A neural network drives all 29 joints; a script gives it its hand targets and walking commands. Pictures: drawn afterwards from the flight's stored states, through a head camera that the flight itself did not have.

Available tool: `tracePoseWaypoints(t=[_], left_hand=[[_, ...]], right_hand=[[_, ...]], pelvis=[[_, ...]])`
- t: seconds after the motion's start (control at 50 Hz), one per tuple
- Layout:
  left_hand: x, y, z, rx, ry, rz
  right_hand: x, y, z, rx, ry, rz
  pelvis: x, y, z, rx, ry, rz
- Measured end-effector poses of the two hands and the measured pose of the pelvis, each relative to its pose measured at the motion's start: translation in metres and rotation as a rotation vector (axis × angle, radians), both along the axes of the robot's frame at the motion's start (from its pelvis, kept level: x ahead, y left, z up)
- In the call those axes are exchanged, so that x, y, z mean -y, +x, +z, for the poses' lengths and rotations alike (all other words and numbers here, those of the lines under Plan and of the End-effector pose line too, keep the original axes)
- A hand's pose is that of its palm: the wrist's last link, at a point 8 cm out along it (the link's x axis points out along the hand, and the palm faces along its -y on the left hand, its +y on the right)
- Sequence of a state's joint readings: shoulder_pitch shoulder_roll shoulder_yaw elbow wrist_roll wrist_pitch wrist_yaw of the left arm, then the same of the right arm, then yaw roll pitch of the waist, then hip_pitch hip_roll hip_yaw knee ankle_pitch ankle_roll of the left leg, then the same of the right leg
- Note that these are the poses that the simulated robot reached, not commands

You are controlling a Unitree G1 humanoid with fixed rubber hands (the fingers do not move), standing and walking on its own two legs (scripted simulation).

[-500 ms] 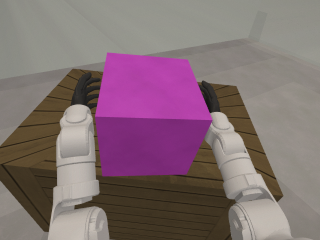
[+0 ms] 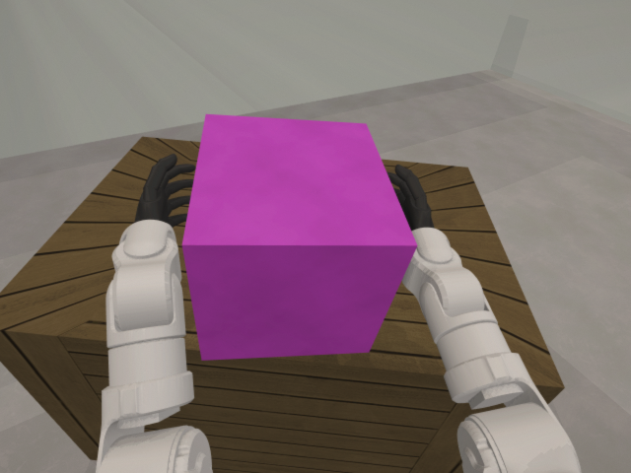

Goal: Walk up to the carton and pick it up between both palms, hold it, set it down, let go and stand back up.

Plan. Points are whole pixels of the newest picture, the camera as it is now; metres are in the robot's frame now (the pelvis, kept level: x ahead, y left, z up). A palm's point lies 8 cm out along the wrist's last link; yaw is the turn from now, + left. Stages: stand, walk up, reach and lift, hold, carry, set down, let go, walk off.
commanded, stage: hold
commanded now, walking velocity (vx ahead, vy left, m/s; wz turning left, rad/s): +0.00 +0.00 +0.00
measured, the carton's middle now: (288, 235) +0.38 +0.02 +0.14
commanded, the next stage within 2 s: none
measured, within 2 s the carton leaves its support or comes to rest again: neither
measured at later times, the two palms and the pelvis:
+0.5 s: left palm (157, 223) +0.35 +0.17 +0.19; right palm (415, 226) +0.35 -0.14 +0.17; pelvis -0.01 +0.00 +0.00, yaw +0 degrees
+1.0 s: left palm (155, 223) +0.35 +0.17 +0.19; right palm (413, 226) +0.35 -0.14 +0.17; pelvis -0.01 +0.00 +0.00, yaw +0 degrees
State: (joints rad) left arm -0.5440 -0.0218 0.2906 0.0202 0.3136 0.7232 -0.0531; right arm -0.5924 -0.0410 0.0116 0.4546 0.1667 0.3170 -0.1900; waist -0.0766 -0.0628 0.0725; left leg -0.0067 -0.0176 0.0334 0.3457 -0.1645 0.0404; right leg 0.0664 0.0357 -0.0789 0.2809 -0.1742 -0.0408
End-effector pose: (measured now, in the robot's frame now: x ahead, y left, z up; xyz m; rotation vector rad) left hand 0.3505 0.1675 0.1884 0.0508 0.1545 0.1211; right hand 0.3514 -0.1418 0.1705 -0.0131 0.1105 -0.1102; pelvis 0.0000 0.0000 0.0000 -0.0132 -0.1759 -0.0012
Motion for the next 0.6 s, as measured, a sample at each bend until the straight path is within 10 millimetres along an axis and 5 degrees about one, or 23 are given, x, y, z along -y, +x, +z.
tracePoseWaypoints(t=[0.6], left_hand=[[0.0000, 0.0000, -0.0012, -0.006, -0.005, 0.004]], right_hand=[[0.0003, 0.0006, 0.0015, -0.003, -0.003, 0.001]], pelvis=[[0.0033, -0.0069, 0.0002, -0.018, 0.001, 0.006]])
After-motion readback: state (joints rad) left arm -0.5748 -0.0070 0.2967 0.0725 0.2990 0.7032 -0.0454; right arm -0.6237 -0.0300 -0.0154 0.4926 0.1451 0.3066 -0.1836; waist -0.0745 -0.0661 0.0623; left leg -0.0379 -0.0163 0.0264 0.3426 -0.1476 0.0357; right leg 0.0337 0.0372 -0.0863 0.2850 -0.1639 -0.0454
